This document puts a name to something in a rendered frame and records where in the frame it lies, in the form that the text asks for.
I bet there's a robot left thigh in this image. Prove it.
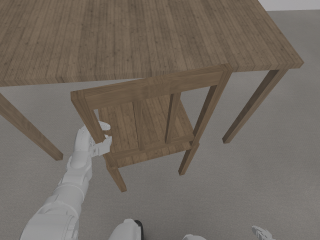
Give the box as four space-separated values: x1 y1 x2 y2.
108 222 141 240

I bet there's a table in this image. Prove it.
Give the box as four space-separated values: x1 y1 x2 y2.
0 0 305 161

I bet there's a robot left hand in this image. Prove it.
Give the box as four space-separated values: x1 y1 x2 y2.
73 121 112 157

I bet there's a robot right hand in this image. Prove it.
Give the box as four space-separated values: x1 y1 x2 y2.
251 225 276 240

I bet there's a chair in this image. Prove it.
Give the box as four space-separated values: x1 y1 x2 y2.
70 63 234 192

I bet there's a robot left upper arm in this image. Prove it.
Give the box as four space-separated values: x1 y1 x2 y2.
22 213 79 240

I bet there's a left robot foot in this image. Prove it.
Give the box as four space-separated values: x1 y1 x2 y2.
134 220 144 240

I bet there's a robot left forearm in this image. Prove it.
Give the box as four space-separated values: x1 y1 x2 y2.
19 150 93 240

